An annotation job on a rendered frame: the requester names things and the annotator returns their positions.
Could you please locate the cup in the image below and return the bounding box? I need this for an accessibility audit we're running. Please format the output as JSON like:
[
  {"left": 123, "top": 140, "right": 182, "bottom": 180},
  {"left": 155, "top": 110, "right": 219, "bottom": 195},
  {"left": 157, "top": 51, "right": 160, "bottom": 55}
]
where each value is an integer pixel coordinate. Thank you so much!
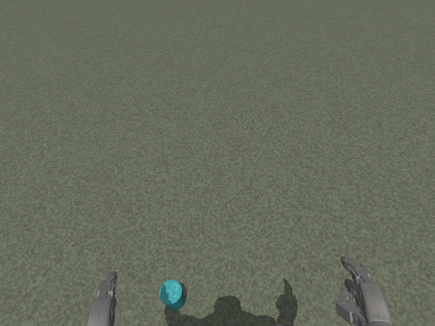
[{"left": 159, "top": 280, "right": 185, "bottom": 310}]

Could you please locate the right robot hand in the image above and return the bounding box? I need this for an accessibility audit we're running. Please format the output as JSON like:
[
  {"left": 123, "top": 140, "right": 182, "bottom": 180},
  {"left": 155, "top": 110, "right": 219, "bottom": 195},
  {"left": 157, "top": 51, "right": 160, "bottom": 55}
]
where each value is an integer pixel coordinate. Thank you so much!
[{"left": 335, "top": 256, "right": 393, "bottom": 326}]

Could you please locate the left robot hand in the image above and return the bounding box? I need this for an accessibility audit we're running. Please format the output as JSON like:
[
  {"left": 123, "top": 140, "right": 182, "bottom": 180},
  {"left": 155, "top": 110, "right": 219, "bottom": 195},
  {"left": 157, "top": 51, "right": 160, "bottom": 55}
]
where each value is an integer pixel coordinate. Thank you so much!
[{"left": 85, "top": 271, "right": 117, "bottom": 326}]

